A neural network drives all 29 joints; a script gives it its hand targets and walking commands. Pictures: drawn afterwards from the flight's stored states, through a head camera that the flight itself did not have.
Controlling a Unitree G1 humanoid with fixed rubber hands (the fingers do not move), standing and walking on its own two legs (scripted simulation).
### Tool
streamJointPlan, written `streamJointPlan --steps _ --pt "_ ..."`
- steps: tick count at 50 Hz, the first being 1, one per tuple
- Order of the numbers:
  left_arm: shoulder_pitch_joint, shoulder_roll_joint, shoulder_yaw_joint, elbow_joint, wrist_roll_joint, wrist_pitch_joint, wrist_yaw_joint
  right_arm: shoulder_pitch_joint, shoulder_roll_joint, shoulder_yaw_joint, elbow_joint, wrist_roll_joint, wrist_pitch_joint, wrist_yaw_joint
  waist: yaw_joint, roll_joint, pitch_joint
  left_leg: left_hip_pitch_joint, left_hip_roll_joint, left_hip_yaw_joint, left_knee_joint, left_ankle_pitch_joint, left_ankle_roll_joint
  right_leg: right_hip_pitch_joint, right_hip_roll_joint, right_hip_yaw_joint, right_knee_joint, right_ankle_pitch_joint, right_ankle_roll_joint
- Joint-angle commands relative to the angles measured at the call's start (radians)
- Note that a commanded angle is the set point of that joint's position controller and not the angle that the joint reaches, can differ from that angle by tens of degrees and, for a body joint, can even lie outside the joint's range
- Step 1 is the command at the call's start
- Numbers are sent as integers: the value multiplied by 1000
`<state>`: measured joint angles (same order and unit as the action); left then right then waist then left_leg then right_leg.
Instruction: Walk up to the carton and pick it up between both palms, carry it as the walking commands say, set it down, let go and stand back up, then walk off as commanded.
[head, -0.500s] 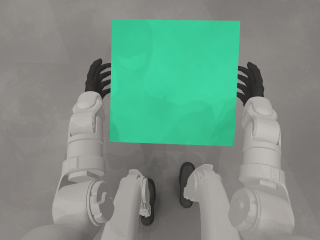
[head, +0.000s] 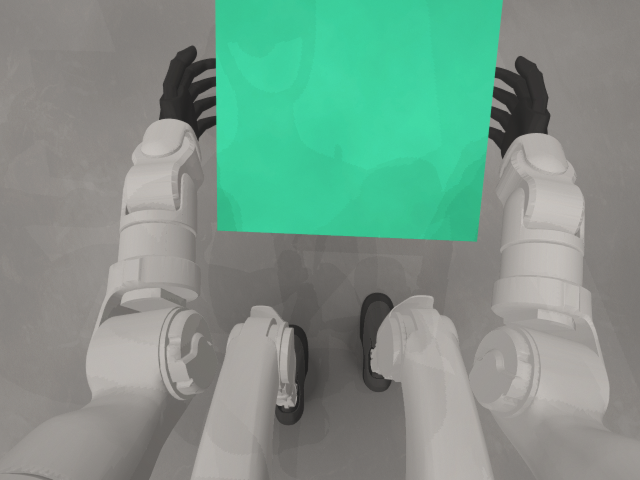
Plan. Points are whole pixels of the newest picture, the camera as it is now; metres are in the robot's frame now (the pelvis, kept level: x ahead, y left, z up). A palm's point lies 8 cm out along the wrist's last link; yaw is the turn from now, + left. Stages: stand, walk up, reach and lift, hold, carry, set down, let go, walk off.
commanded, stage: set down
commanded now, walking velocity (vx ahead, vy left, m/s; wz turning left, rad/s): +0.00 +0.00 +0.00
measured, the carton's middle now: (348, 120) +0.54 -0.04 -0.20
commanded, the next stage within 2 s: none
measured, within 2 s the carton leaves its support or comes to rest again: rests again in 1.80 s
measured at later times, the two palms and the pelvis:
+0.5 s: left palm (210, 126) +0.54 +0.15 -0.18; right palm (489, 137) +0.51 -0.22 -0.19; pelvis -0.01 +0.00 -0.07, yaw +0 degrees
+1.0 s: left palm (228, 131) +0.56 +0.15 -0.27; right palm (467, 139) +0.53 -0.23 -0.27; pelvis +0.00 +0.00 -0.12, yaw +0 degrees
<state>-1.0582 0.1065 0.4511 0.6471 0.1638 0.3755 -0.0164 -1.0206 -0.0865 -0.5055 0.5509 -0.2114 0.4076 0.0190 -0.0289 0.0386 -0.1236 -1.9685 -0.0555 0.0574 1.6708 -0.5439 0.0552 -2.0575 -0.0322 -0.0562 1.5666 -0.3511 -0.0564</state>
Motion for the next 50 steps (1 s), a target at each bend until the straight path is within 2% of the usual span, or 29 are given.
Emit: streamJointPlan --steps 1,13,30,39,50 --pt "-618 -855 -508 -31 -181 -32 -285 -600 818 540 -11 196 -27 275 -36 -13 -1074 263 -85 -71 -162 265 -33 865 123 69 -5 280 40" --pt "-716 -811 -534 -42 -223 -41 -264 -713 786 582 -16 258 -35 247 -25 -39 -1111 146 -86 -53 -48 220 -25 868 117 76 114 308 42" --pt "-852 -789 -548 7 -265 -57 -220 -852 684 554 52 298 -72 240 -43 -4 -1039 183 -70 -68 104 249 -30 698 109 43 271 276 28" --pt "-905 -754 -574 21 -305 -86 -189 -911 631 567 75 340 -104 229 -46 -6 -1009 195 -64 -77 184 285 -28 663 102 44 359 299 23" --pt "-979 -696 -598 43 -349 -123 -162 -980 566 569 116 377 -139 209 -65 -3 -944 178 -59 -79 275 283 -26 654 90 50 456 312 18"
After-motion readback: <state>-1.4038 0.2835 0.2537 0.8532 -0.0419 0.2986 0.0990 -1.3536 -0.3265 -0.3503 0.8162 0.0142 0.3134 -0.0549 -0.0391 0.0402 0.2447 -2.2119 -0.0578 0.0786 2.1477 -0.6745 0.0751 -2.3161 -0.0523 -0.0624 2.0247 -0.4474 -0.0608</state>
